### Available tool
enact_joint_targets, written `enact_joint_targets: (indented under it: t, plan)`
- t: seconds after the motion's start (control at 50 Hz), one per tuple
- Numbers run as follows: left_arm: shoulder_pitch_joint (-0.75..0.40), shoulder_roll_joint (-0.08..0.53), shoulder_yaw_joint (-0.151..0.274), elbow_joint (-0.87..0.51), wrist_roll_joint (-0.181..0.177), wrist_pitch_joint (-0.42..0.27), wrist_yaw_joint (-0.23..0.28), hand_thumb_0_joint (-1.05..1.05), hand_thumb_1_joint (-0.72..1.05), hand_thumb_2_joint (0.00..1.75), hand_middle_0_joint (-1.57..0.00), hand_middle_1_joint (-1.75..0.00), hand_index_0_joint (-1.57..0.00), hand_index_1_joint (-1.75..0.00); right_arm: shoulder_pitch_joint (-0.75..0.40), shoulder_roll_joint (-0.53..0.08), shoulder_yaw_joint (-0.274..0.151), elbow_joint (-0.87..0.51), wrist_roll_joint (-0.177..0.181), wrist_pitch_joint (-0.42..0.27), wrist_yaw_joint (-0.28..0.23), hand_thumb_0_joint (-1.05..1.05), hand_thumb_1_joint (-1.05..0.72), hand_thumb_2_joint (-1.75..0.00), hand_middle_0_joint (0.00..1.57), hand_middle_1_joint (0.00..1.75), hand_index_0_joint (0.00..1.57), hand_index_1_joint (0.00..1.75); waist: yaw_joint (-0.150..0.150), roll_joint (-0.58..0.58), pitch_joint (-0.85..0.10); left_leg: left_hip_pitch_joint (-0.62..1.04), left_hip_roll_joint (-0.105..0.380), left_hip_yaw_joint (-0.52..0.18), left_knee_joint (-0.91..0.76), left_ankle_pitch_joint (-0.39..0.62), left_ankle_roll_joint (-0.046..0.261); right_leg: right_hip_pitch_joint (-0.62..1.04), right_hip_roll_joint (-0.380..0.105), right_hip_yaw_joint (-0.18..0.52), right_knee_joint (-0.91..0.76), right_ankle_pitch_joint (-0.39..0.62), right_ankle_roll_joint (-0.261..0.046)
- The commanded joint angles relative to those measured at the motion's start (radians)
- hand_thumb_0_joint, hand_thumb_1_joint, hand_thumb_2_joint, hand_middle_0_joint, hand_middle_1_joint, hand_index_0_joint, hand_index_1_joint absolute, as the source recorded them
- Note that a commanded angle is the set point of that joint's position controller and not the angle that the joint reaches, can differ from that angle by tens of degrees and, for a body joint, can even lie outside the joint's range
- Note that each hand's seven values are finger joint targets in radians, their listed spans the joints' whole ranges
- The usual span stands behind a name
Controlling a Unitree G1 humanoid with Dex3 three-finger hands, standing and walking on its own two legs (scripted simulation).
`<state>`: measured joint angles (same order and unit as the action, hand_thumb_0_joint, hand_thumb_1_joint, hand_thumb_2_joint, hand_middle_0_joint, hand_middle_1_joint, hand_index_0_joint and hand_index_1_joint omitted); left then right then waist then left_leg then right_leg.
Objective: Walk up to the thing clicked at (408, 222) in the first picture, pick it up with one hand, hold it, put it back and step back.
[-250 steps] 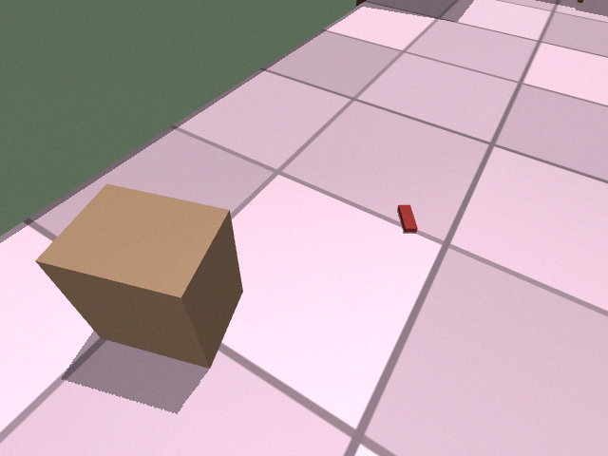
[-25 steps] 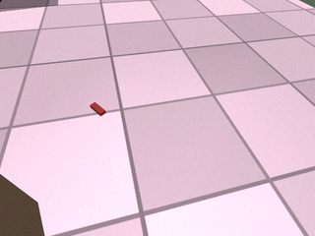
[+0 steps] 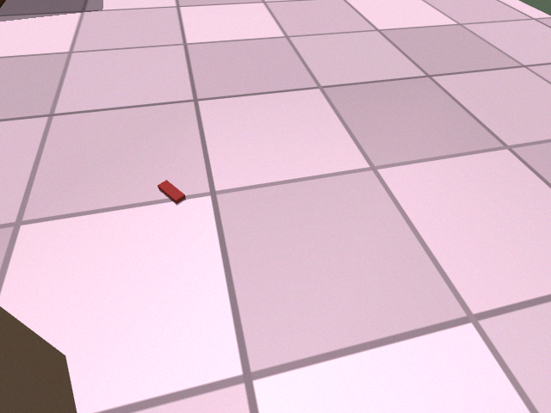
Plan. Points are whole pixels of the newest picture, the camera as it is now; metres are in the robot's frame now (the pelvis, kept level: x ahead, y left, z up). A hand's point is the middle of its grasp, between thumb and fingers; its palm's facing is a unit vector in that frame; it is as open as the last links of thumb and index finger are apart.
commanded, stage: stand
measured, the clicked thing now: (171, 191) +1.24 +0.54 -0.77
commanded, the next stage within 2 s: walk up in 0.68 s
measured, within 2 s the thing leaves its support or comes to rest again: neither
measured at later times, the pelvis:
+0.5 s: pelvis +0.00 +0.00 +0.00, yaw +0 degrees
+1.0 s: pelvis +0.06 -0.05 -0.02, yaw -2 degrees
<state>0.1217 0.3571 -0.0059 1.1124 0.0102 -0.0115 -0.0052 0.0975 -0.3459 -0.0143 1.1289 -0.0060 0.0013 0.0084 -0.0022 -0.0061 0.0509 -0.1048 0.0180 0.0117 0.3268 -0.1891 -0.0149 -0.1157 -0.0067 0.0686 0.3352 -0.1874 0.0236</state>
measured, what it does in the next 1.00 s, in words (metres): steps on the spot: right foot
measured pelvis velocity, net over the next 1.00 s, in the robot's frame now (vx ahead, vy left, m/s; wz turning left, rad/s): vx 0.06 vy -0.05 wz -0.04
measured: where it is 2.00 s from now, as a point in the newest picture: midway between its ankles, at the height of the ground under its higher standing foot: (285, 327)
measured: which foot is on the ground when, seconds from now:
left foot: down 0.00-0.94, up 0.96-1.00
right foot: down 0.00-0.74, up 0.76-0.92, down 0.94-1.00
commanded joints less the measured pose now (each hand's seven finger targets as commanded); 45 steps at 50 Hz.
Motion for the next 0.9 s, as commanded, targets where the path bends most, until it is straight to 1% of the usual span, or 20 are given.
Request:
enact_joint_targets:
  t: [0.0,0.06,0.14,0.24,0.28,0.42,0.62,0.64,0.66,0.68,0.7,0.72,0.74,0.76,0.78,0.8,0.82,0.84,0.86,0.88]
  plan:
    - [-0.029,0.212,0.038,-0.051,0.0,-0.017,0.019,0.0,0.9,0.9,-0.2,-0.3,-0.2,-0.3,-0.031,-0.213,-0.035,-0.06,-0.001,-0.023,-0.013,0.0,-0.9,-0.9,0.2,0.3,0.2,0.3,-0.005,0.006,-0.055,0.018,0.111,-0.077,-0.051,0.111,0.03,-0.014,-0.1,0.055,-0.047,0.146,-0.04]
    - [-0.025,0.212,0.039,-0.051,-0.001,-0.019,0.017,0.0,0.9,0.9,-0.2,-0.3,-0.2,-0.3,-0.032,-0.216,-0.037,-0.061,0.0,-0.022,-0.011,0.0,-0.9,-0.9,0.2,0.3,0.2,0.3,-0.003,-0.001,-0.061,0.032,0.11,-0.073,-0.047,0.102,0.033,-0.023,-0.103,0.061,-0.054,0.144,-0.042]
    - [-0.032,0.211,0.04,-0.058,-0.001,-0.021,0.017,0.0,0.9,0.9,-0.2,-0.3,-0.2,-0.3,-0.027,-0.218,-0.037,-0.062,0.0,-0.025,-0.012,0.0,-0.9,-0.9,0.2,0.3,0.2,0.3,-0.005,0.012,-0.083,0.038,0.112,-0.073,-0.04,0.13,0.035,0.001,-0.11,0.063,-0.048,0.191,-0.04]
    - [-0.027,0.207,0.039,-0.052,-0.002,-0.017,0.017,0.0,0.9,0.9,-0.2,-0.3,-0.2,-0.3,-0.026,-0.218,-0.036,-0.062,0.0,-0.024,-0.012,0.0,-0.9,-0.9,0.2,0.3,0.2,0.3,-0.001,0.006,-0.055,0.021,0.109,-0.077,-0.051,0.099,0.031,-0.019,-0.102,0.057,-0.054,0.137,-0.041]
    - [-0.029,0.213,0.041,-0.054,0.0,-0.02,0.017,0.0,0.9,0.9,-0.2,-0.3,-0.2,-0.3,-0.025,-0.222,-0.039,-0.064,0.0,-0.025,-0.012,0.0,-0.9,-0.9,0.2,0.3,0.2,0.3,-0.004,0.009,-0.086,0.043,0.115,-0.075,-0.036,0.134,0.036,0.0,-0.109,0.061,-0.043,0.18,-0.044]
    - [-0.026,0.214,0.043,-0.055,-0.001,-0.022,0.017,0.0,0.9,0.9,-0.2,-0.3,-0.2,-0.3,-0.017,-0.215,-0.036,-0.063,0.001,-0.025,-0.013,0.0,-0.9,-0.9,0.2,0.3,0.2,0.3,-0.005,-0.005,-0.082,0.053,0.113,-0.075,-0.033,0.159,0.034,-0.006,-0.109,0.058,-0.046,0.208,-0.041]
    - [-0.026,0.215,0.043,-0.056,0.0,-0.017,0.017,0.0,0.9,0.9,-0.2,-0.3,-0.2,-0.3,-0.018,-0.218,-0.038,-0.065,0.0,-0.023,-0.014,0.0,-0.9,-0.9,0.2,0.3,0.2,0.3,-0.004,0.009,-0.073,0.032,0.111,-0.072,-0.048,0.114,0.033,-0.008,-0.104,0.059,-0.047,0.159,-0.043]
    - [-0.021,0.212,0.04,-0.054,-0.002,-0.017,0.017,0.0,0.9,0.9,-0.2,-0.3,-0.2,-0.3,-0.024,-0.217,-0.037,-0.062,0.001,-0.024,-0.013,0.0,-0.9,-0.9,0.2,0.3,0.2,0.3,-0.002,0.003,-0.051,0.031,0.111,-0.078,-0.052,0.114,0.031,-0.023,-0.1,0.056,-0.05,0.145,-0.042]
    - [0.016,0.312,0.11,-0.118,0.017,-0.03,-0.017,0.0,0.9,0.9,-0.2,-0.3,-0.2,-0.3,0.049,-0.319,-0.107,-0.125,-0.022,-0.048,0.013,0.0,-0.9,-0.9,0.2,0.3,0.2,0.3,-0.009,0.013,-0.181,0.077,0.1,-0.107,0.021,-0.438,0.104,-0.05,-0.046,0.066,0.047,-0.371,-0.079]
    - [-0.024,0.298,0.111,-0.125,0.027,-0.03,-0.032,0.0,0.9,0.9,-0.2,-0.3,-0.2,-0.3,0.067,-0.342,-0.123,-0.112,-0.032,-0.051,0.026,0.0,-0.9,-0.9,0.2,0.3,0.2,0.3,-0.025,0.078,-0.093,0.039,0.131,-0.157,-0.019,-0.619,0.126,-0.201,-0.038,0.055,0.126,-0.49,-0.082]
    - [-0.09,0.268,0.11,-0.156,0.029,-0.029,-0.044,0.0,0.9,0.9,-0.2,-0.3,-0.2,-0.3,0.091,-0.346,-0.136,-0.117,-0.031,-0.053,0.03,0.0,-0.9,-0.9,0.2,0.3,0.2,0.3,-0.056,0.132,-0.003,0.06,0.199,-0.247,-0.097,-0.668,0.162,-0.374,-0.013,0.011,0.238,-0.436,-0.068]
    - [-0.127,0.243,0.109,-0.182,0.029,-0.029,-0.049,0.0,0.9,0.9,-0.2,-0.3,-0.2,-0.3,0.107,-0.359,-0.149,-0.129,-0.029,-0.057,0.031,0.0,-0.9,-0.9,0.2,0.3,0.2,0.3,-0.073,0.203,0.068,0.081,0.335,-0.378,-0.198,-0.644,0.224,-0.497,0.0,-0.051,0.414,-0.281,-0.049]
    - [-0.141,0.245,0.11,-0.197,0.031,-0.035,-0.048,0.0,0.9,0.9,-0.2,-0.3,-0.2,-0.3,0.114,-0.364,-0.156,-0.141,-0.035,-0.067,0.032,0.0,-0.9,-0.9,0.2,0.3,0.2,0.3,-0.072,0.166,0.102,0.076,0.411,-0.441,-0.225,-0.553,0.268,-0.55,-0.051,-0.015,0.448,-0.29,-0.043]
    - [-0.137,0.264,0.111,-0.2,0.027,-0.043,-0.056,0.0,0.9,0.9,-0.2,-0.3,-0.2,-0.3,0.117,-0.354,-0.153,-0.156,-0.03,-0.075,0.03,0.0,-0.9,-0.9,0.2,0.3,0.2,0.3,-0.06,0.094,0.078,0.083,0.402,-0.426,-0.231,-0.524,0.274,-0.537,-0.084,0.017,0.458,-0.286,-0.041]
    - [-0.095,0.267,0.111,-0.198,0.022,-0.046,-0.067,0.0,0.9,0.9,-0.2,-0.3,-0.2,-0.3,0.084,-0.347,-0.149,-0.175,-0.032,-0.079,0.032,0.0,-0.9,-0.9,0.2,0.3,0.2,0.3,-0.04,0.098,0.038,0.09,0.359,-0.352,-0.224,-0.512,0.255,-0.5,-0.09,0.0,0.44,-0.291,-0.04]
    - [-0.037,0.258,0.114,-0.192,0.017,-0.043,-0.079,0.0,0.9,0.9,-0.2,-0.3,-0.2,-0.3,0.031,-0.355,-0.153,-0.198,-0.036,-0.077,0.036,0.0,-0.9,-0.9,0.2,0.3,0.2,0.3,-0.005,0.152,0.01,0.07,0.333,-0.291,-0.209,-0.491,0.234,-0.425,-0.095,-0.024,0.389,-0.285,-0.042]
    - [0.011,0.26,0.121,-0.181,0.016,-0.044,-0.086,0.0,0.9,0.9,-0.2,-0.3,-0.2,-0.3,-0.011,-0.355,-0.157,-0.211,-0.04,-0.074,0.041,0.0,-0.9,-0.9,0.2,0.3,0.2,0.3,0.022,0.205,0.0,-0.003,0.291,-0.217,-0.189,-0.472,0.211,-0.308,-0.097,-0.043,0.334,-0.24,-0.042]
    - [0.072,0.262,0.129,-0.162,0.015,-0.044,-0.087,0.0,0.9,0.9,-0.2,-0.3,-0.2,-0.3,-0.052,-0.346,-0.154,-0.225,-0.039,-0.07,0.043,0.0,-0.9,-0.9,0.2,0.3,0.2,0.3,0.054,0.223,-0.009,-0.101,0.245,-0.147,-0.153,-0.452,0.189,-0.167,-0.082,-0.071,0.29,-0.196,-0.046]
    - [0.135,0.26,0.136,-0.138,0.016,-0.045,-0.085,0.0,0.9,0.9,-0.2,-0.3,-0.2,-0.3,-0.08,-0.329,-0.149,-0.233,-0.043,-0.064,0.045,0.0,-0.9,-0.9,0.2,0.3,0.2,0.3,0.084,0.194,-0.021,-0.199,0.196,-0.077,-0.071,-0.47,0.168,-0.029,-0.045,-0.133,0.22,-0.128,-0.035]
    - [0.252,0.268,0.148,-0.096,0.017,-0.049,-0.075,0.0,0.9,0.9,-0.2,-0.3,-0.2,-0.3,-0.1,-0.304,-0.144,-0.244,-0.043,-0.056,0.044,0.0,-0.9,-0.9,0.2,0.3,0.2,0.3,0.142,0.113,-0.047,-0.324,0.153,-0.019,0.079,-0.512,0.143,0.16,-0.015,-0.165,0.172,-0.069,-0.037]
